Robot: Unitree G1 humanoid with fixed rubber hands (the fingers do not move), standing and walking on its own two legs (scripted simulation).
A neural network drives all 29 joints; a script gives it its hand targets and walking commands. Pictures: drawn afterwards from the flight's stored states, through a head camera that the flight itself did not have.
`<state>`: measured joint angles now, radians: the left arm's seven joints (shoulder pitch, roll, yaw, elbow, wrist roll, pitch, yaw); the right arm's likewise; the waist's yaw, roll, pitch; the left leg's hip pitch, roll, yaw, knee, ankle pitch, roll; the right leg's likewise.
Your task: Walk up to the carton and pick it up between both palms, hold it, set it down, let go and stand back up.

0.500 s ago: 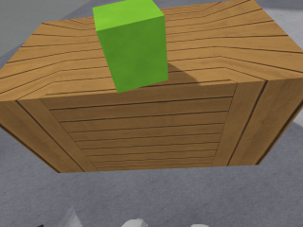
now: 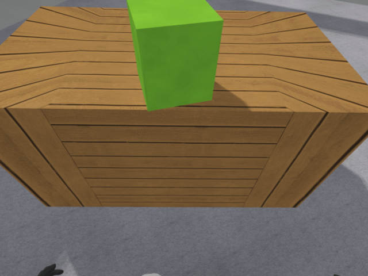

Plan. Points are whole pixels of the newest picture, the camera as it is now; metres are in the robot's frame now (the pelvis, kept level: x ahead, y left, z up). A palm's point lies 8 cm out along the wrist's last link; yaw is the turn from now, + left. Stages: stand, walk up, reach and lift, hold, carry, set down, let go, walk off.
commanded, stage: walk up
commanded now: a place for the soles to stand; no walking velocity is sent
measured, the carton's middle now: (172, 52) +0.70 +0.05 +0.12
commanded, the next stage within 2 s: none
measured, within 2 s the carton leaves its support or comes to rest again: neither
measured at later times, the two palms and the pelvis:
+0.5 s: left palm out of the picture +0.14 +0.32 -0.07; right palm out of the picture +0.09 -0.33 -0.08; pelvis +0.02 -0.01 +0.00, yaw +0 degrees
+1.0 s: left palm out of the picture +0.15 +0.32 -0.06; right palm out of the picture +0.09 -0.32 -0.08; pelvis +0.02 +0.00 +0.00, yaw +0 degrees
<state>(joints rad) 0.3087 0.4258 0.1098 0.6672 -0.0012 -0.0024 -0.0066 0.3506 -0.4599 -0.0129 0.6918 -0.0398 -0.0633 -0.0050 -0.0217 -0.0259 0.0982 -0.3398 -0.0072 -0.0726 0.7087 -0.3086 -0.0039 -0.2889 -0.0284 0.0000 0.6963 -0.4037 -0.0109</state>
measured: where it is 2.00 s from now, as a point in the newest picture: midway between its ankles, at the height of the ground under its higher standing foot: outside the picture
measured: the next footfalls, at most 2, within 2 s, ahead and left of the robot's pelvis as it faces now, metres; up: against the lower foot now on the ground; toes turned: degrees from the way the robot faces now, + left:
right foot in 1.74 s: +0.22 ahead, -0.11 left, +0.00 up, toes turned -2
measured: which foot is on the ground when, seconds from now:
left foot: down 0.00-1.00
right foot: down 0.00-1.00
